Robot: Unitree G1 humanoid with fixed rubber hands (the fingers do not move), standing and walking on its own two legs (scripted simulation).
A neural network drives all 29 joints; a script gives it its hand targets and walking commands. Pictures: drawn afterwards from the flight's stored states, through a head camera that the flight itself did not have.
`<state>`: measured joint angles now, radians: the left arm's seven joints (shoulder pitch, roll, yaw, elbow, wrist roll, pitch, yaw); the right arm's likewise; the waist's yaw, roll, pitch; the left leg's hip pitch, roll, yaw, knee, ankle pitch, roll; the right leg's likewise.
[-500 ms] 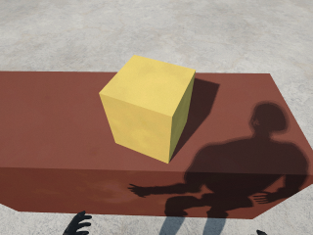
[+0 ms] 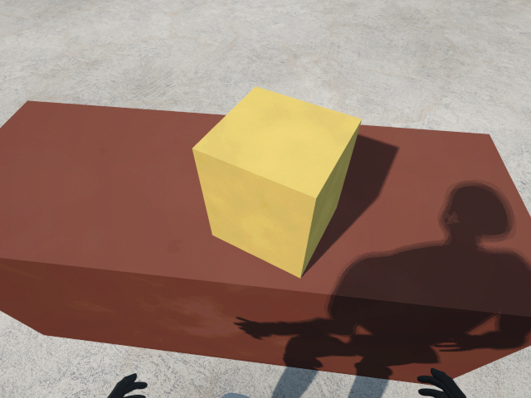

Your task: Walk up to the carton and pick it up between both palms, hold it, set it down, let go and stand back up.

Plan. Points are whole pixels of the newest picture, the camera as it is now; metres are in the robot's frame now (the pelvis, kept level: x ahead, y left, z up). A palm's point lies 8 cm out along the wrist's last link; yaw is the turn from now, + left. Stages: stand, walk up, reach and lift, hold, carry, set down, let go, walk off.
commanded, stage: walk up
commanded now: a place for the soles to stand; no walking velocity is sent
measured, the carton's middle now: (278, 183) +0.48 +0.01 +0.01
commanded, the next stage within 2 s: reach and lift in 1.50 s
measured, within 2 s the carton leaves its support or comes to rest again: neither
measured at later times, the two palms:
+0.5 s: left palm out of the picture +0.07 +0.26 -0.10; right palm out of the picture +0.10 -0.26 -0.09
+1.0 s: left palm out of the picture +0.04 +0.28 -0.10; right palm out of the picture +0.12 -0.23 -0.10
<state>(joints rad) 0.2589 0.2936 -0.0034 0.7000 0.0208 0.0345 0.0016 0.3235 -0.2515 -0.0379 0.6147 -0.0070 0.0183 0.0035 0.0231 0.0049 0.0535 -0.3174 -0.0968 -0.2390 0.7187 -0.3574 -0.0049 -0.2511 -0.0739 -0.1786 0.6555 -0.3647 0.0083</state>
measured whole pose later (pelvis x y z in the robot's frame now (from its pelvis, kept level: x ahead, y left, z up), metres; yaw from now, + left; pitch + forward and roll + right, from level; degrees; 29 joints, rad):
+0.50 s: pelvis +0.00 -0.01 +0.00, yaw +3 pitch -2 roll -2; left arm 0.29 0.30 0.00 0.70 0.02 0.01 0.00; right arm 0.32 -0.24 -0.03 0.65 -0.01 0.03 0.00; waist 0.01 -0.01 0.05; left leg -0.31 -0.09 -0.24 0.67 -0.32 -0.01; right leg -0.23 -0.04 -0.16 0.61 -0.35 0.00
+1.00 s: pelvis +0.01 +0.01 +0.01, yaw +5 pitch -2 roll -1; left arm 0.36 0.29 0.00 0.72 0.02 0.00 0.02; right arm 0.28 -0.24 -0.02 0.71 -0.01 0.04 0.01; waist 0.02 0.01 0.04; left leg -0.28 -0.11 -0.18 0.64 -0.30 0.03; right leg -0.19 -0.08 -0.17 0.58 -0.35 0.02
